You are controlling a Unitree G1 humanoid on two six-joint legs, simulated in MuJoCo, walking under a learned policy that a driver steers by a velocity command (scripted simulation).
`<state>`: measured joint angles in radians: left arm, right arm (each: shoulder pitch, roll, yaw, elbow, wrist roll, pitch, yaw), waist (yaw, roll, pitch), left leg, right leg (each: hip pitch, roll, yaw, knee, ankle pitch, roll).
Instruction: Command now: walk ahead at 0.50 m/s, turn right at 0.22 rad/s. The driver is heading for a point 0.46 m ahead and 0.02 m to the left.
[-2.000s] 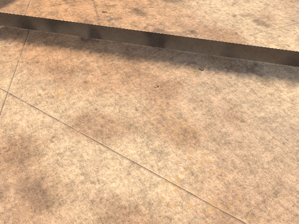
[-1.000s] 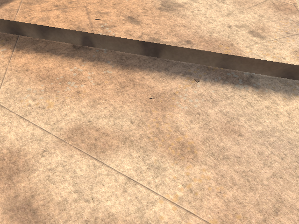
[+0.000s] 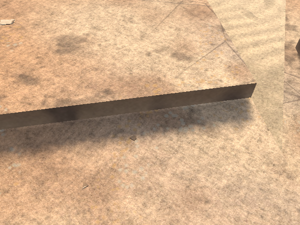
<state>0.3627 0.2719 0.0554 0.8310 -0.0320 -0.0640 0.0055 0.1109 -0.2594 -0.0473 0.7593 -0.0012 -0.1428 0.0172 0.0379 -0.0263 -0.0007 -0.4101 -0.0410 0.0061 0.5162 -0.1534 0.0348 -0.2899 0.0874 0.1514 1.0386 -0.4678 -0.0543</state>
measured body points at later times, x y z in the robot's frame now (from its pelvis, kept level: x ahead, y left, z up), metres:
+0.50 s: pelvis +0.26 -0.05 +0.00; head +0.30 -0.06 +0.45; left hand +0.49 +0.18 -0.08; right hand +0.26 -0.33 -0.14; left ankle +0.11 +0.10 -0.66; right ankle +0.34 -0.15 -0.73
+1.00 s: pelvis +0.40 -0.04 +0.01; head +0.41 -0.03 +0.46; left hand +0.47 +0.20 -0.13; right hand +0.51 -0.29 -0.11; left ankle +0.45 +0.07 -0.73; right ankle +0.35 -0.15 -0.73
